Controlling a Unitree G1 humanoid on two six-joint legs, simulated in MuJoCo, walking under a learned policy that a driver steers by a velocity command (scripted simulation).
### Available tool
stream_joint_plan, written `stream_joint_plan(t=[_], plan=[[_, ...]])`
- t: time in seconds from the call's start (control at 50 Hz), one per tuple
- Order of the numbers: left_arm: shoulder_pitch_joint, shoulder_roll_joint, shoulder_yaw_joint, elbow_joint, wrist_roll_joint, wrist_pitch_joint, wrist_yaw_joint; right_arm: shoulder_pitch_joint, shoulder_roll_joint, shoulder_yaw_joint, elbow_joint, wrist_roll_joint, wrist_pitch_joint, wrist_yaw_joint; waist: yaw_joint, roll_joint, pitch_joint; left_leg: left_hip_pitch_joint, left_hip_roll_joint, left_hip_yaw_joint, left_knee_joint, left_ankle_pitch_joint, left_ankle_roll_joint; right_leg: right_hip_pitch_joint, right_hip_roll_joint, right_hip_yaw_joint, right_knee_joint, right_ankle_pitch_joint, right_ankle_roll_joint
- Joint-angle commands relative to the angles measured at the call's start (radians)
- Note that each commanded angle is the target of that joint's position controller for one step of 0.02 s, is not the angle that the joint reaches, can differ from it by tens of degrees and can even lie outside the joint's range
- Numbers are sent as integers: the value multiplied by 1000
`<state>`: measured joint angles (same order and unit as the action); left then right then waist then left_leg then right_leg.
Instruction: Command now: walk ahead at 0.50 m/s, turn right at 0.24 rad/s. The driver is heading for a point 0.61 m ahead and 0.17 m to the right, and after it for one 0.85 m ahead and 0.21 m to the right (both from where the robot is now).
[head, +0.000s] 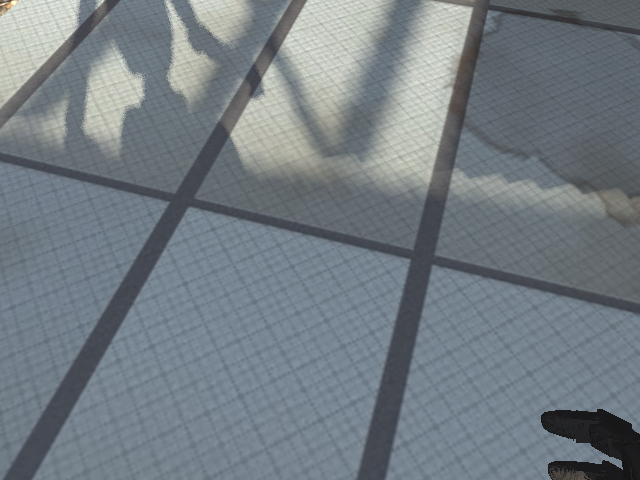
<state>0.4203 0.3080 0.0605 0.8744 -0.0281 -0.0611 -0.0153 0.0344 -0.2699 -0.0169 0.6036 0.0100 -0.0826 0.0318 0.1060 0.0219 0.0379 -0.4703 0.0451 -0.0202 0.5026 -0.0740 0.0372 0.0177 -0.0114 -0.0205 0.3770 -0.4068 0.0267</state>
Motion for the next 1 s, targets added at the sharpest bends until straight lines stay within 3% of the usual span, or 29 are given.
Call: stream_joint_plan(t=[0.02,0.04,0.06,0.08,0.1,0.14,0.18,0.24,0.32,0.42,0.46,0.48,0.5,0.52,0.54,0.56,0.58,0.6,0.62,0.64,0.66,0.7,0.76,0.82,0.86,0.94,0.98,1.0], plan=[[24,-3,-25,-113,19,-21,6,411,-324,-117,24,-35,5,-27,-214,219,-368,862,351,-473,-53,-164,198,-601,21,4,681,37,-29],[10,61,-12,-102,-5,-29,8,428,-247,-98,27,-31,7,-23,-235,218,-403,823,380,-676,-178,-295,229,-704,28,133,849,-167,-26],[-52,132,12,-119,-28,-29,7,369,-192,-79,31,-21,5,-21,-224,161,-252,719,353,-539,-196,-327,193,-780,-21,146,907,-106,-35],[-101,127,12,-132,-24,-25,10,308,-156,-68,32,-15,2,-19,-198,128,-169,610,313,-415,-215,-275,173,-777,-63,119,890,-28,-39],[-126,117,14,-136,-10,-18,12,253,-122,-58,37,-16,-3,-16,-169,105,-106,507,274,-322,-249,-202,162,-751,-90,114,843,35,-36],[-100,83,17,-125,-6,8,10,193,-96,-56,46,-25,-21,-16,-119,112,-61,376,234,-192,-316,-90,149,-647,-120,120,794,113,-26],[-111,50,13,-132,-4,28,9,178,-105,-65,64,-24,-37,-19,-100,75,-30,336,237,-104,-357,13,160,-646,-122,121,763,158,-14],[-178,36,10,-163,4,37,5,190,-129,-77,94,-26,-41,-30,-106,39,5,358,230,3,-382,84,160,-697,-122,130,625,279,-4],[-304,13,-5,-204,7,27,-25,219,-170,-91,119,-17,-27,-43,-149,17,41,384,218,129,-392,102,138,-661,-106,59,398,436,-18],[-417,34,-2,-269,7,30,-48,277,-208,-109,160,10,4,-43,-173,14,73,532,257,190,-325,192,109,-680,-82,-1,273,343,-74],[-389,61,13,-282,9,35,-51,267,-238,-117,161,18,18,-46,-137,42,25,569,257,220,-203,501,87,-589,-26,-58,264,243,-113],[-313,88,30,-270,7,39,-48,258,-250,-120,158,24,27,-48,-89,55,-30,567,246,238,-76,659,74,-481,17,-87,261,201,-137],[-166,132,58,-233,3,42,-40,243,-243,-116,153,29,35,-50,-2,42,-110,505,210,269,124,705,45,-275,69,-106,204,240,-172],[9,210,96,-186,0,53,-21,258,-209,-100,139,11,30,-54,70,-25,-201,283,170,271,411,476,-4,33,30,15,185,272,-219],[-20,332,113,-193,-10,49,-10,342,-58,-54,79,-32,8,-45,-56,-311,-256,-179,-31,205,774,-459,-79,330,-231,583,94,103,-397],[-8,264,87,-236,0,26,-18,264,-117,-53,68,-2,-30,-36,4,-184,-400,-284,-70,-55,894,-548,-68,387,-321,875,-71,-40,-453],[-36,199,69,-222,8,8,-24,159,-175,-68,37,38,-49,-29,21,-119,-261,-368,-24,-72,880,-447,-45,308,-303,744,-108,29,-398],[-83,174,61,-221,5,-1,-24,146,-165,-63,34,29,-61,-34,-20,-68,-171,-344,19,-67,798,-357,-29,174,-260,619,-100,126,-365],[-153,140,51,-230,5,-3,-21,151,-167,-67,48,0,-64,-42,-63,-36,-119,-281,52,-69,711,-300,-34,45,-221,521,-97,242,-336],[-194,113,41,-247,18,-4,-15,171,-175,-73,55,-14,-56,-43,-98,-55,-104,-206,72,-79,660,-258,-38,-44,-190,459,-113,336,-326],[-210,111,39,-256,24,-5,-11,181,-173,-76,55,-18,-45,-40,-114,-67,-98,-163,74,-77,628,-237,-48,-96,-176,436,-133,389,-328],[-197,124,43,-245,17,-9,-1,180,-143,-69,54,-27,-26,-38,-122,-53,-81,-139,66,-53,548,-208,-78,-166,-158,374,-151,494,-335],[-154,152,50,-223,11,-5,20,76,-104,-53,23,-28,-16,-38,-92,-59,-37,-144,37,-36,345,-36,-111,-227,-107,300,-158,492,-301],[-121,135,42,-200,11,0,29,-4,-74,-36,19,-17,-25,-20,-46,-100,-31,-60,4,-12,122,177,-111,-248,-74,235,-158,391,-251],[-77,137,38,-174,12,-3,27,-50,-80,-35,12,-4,-34,-6,-15,-106,-14,-40,4,-8,69,249,-95,-220,-108,247,-160,343,-246],[-29,150,40,-131,17,2,24,-93,-112,-42,-13,3,-39,9,-5,-109,20,-146,6,-11,12,108,-20,-21,-202,277,-101,441,-233],[-43,160,43,-122,17,8,27,-46,-127,-48,-8,6,-37,14,-37,-120,8,-106,-13,8,0,9,21,40,-214,251,-43,627,-210],[-63,166,44,-124,19,12,28,27,-145,-59,10,5,-36,13,-80,-122,-40,-2,-47,38,-13,-9,46,47,-193,214,43,818,-194]])
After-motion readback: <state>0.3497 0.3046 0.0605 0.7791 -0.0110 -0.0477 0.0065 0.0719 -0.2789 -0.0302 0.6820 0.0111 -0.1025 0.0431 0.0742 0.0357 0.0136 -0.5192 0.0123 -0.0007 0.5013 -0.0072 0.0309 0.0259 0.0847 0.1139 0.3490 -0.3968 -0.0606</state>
